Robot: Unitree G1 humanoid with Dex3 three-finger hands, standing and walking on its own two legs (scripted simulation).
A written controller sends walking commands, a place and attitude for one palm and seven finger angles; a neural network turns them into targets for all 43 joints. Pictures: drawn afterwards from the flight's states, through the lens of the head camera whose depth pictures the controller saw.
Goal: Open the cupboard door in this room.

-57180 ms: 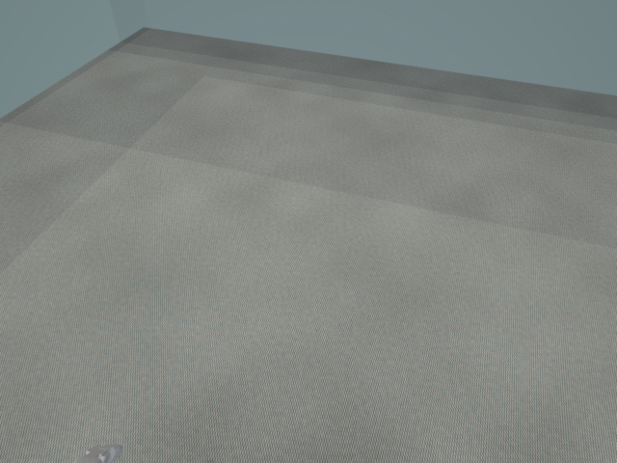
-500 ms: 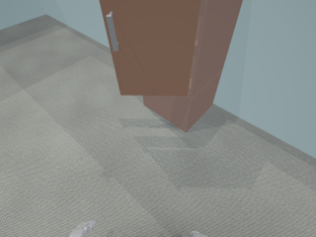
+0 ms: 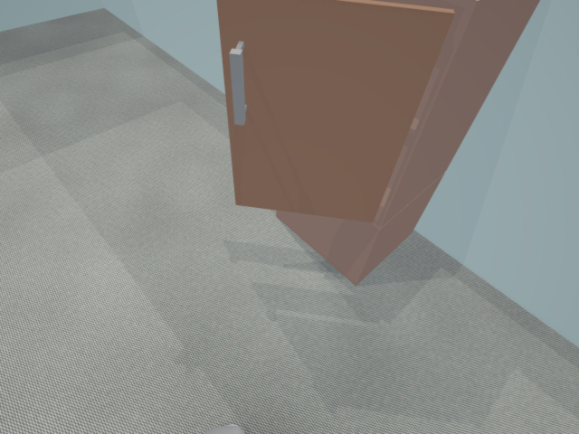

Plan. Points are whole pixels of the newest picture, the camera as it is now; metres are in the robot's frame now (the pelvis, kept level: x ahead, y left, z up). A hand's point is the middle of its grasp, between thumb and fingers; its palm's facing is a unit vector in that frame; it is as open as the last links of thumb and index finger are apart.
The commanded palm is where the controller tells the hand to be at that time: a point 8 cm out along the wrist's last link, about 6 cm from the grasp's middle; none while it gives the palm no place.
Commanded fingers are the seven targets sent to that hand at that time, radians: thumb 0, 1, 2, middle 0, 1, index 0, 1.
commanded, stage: take the last steps up to it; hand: left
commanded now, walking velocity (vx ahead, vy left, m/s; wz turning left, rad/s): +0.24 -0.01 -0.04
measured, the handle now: (240, 84) +0.74 +0.18 +0.07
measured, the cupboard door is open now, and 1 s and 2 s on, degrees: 40 40 40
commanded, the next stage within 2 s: come to a stop and stand still in 0.24 s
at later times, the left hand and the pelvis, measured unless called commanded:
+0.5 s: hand (209, 351) +0.26 +0.16 -0.15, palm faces -0.04 -0.97 -0.22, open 7.3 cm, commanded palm none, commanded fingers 0.00 0.90 0.90 -0.20 -0.30 -0.20 -0.30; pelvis +0.16 -0.02 +0.01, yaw -1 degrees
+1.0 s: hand (165, 411) +0.17 +0.21 -0.16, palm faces +0.05 -0.97 -0.22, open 7.3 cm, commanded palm none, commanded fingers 0.00 0.90 0.90 -0.20 -0.30 -0.20 -0.30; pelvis +0.15 +0.01 +0.02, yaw -1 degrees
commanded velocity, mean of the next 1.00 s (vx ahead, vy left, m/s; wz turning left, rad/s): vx -0.03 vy -0.01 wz -0.01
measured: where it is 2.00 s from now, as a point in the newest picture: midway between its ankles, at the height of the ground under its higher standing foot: outside the picture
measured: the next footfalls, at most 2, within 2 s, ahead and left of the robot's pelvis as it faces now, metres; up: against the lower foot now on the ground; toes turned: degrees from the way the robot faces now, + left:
right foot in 0.40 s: +0.22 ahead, -0.13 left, +0.00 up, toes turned -9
left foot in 0.72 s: +0.23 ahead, +0.11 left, +0.00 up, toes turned +3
